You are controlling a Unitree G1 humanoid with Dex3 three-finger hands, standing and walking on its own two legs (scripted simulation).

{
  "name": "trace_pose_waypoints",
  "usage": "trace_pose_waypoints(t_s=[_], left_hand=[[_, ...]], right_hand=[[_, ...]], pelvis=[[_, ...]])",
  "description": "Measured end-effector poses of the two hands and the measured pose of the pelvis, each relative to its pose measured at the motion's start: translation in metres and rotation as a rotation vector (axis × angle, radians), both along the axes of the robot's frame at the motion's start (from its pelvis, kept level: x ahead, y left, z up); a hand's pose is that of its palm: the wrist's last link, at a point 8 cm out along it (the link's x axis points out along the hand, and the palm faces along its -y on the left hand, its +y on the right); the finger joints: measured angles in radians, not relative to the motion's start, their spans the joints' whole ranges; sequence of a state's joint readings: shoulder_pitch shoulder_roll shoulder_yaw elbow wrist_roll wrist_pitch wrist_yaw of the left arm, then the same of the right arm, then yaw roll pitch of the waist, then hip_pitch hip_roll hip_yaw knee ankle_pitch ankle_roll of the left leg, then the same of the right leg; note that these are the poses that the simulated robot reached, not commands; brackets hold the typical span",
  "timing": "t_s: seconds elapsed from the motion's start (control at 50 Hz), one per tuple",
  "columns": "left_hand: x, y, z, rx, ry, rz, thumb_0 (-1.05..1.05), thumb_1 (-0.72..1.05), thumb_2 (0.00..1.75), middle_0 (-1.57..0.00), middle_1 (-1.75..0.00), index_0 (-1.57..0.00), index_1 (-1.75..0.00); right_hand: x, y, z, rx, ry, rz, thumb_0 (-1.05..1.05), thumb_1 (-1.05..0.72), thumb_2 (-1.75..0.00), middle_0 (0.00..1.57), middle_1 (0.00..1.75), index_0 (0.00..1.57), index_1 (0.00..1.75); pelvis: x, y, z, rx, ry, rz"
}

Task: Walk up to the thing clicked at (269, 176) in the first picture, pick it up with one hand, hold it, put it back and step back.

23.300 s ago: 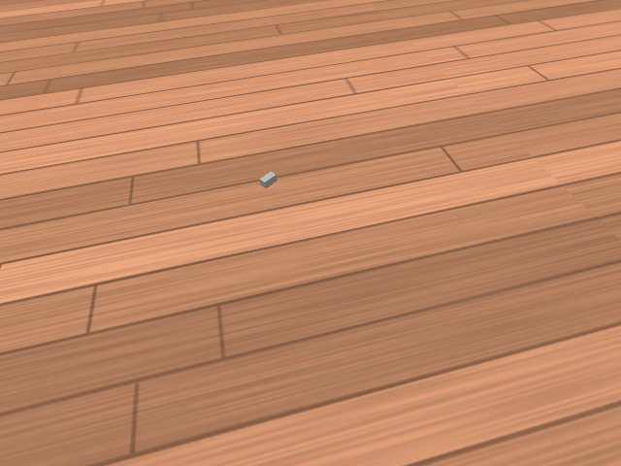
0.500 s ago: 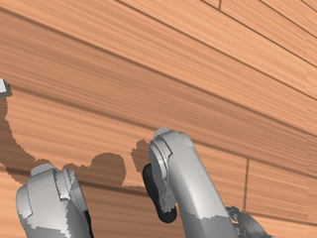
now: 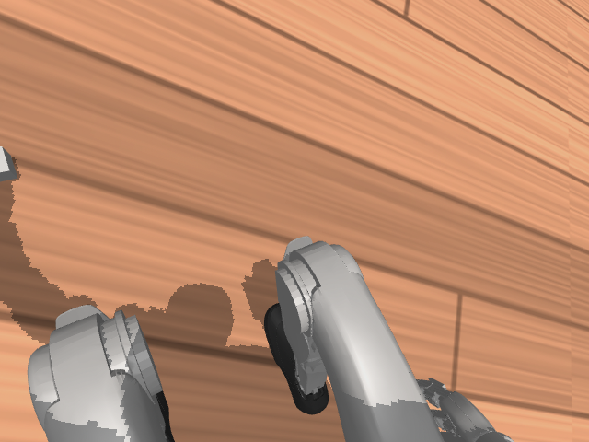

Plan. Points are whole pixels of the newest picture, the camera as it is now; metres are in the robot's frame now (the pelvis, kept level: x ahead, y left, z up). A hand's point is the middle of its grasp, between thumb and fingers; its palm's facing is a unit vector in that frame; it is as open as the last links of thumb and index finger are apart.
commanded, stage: rise first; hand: left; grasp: from above
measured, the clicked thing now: out of the picture +0.53 +0.32 -0.31
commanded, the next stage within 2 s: approach in 1.96 s
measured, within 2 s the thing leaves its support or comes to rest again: neither
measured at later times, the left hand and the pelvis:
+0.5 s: hand out of the picture +0.48 +0.35 -0.18, palm faces -0.46 -0.06 -0.88, open 11.7 cm; pelvis +0.00 +0.00 +0.00, yaw +0 degrees
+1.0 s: hand out of the picture +0.49 +0.35 -0.18, palm faces -0.46 -0.06 -0.89, open 11.9 cm; pelvis +0.00 +0.00 +0.00, yaw +0 degrees
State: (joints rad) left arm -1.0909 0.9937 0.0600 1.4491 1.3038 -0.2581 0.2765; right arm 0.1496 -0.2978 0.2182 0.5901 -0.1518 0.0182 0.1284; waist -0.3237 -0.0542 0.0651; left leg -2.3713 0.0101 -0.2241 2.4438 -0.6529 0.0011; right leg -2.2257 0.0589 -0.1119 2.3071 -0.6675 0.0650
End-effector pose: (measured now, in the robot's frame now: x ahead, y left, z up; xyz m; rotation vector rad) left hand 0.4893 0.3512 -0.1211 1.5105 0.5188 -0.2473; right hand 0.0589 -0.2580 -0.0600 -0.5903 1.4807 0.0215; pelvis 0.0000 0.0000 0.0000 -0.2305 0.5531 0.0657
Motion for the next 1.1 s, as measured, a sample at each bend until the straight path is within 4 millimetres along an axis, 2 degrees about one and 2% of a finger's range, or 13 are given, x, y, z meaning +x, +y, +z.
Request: trace_pose_waypoints(t_s=[0.3,0.6,0.8,1.1], left_hand=[[0.0009,0.002,0.0027,0.004,-0.014,-0.006,0.0,-0.15,0.7,-0.45,-0.61,-0.44,-0.62],[-0.0002,0.0002,-0.0027,-0.001,-0.003,-0.009,0.0,-0.14,0.69,-0.46,-0.6,-0.45,-0.61],[0.0028,0.004,0.0022,0.002,-0.018,-0.006,0.0,-0.15,0.7,-0.45,-0.59,-0.44,-0.61],[0.004,-0.0005,0.0008,-0.001,-0.012,-0.015,0.0,-0.16,0.71,-0.44,-0.6,-0.43,-0.62]], right_hand=[[-0.0008,-0.0011,0.0011,-0.005,0.005,0.007,0.0,-0.9,-0.9,0.2,0.3,0.2,0.3],[-0.0032,0.0004,0.0027,-0.004,0.009,0.004,-0.01,-0.9,-0.9,0.2,0.3,0.2,0.3],[-0.002,-0.0007,0.0033,-0.011,0.007,0.01,-0.01,-0.9,-0.9,0.2,0.3,0.2,0.3],[-0.001,0.0009,0.0031,-0.007,0.002,0.002,0.0,-0.9,-0.89,0.2,0.3,0.2,0.3]], pelvis=[[-0.0003,0.0,-0.0005,0.0,0.002,0.002],[-0.0006,0.0013,0.0002,-0.005,0.0,0.001],[-0.0011,0.0015,-0.0008,-0.006,-0.001,0.003],[0.0001,0.0016,0.0002,-0.005,0.006,0.0]])
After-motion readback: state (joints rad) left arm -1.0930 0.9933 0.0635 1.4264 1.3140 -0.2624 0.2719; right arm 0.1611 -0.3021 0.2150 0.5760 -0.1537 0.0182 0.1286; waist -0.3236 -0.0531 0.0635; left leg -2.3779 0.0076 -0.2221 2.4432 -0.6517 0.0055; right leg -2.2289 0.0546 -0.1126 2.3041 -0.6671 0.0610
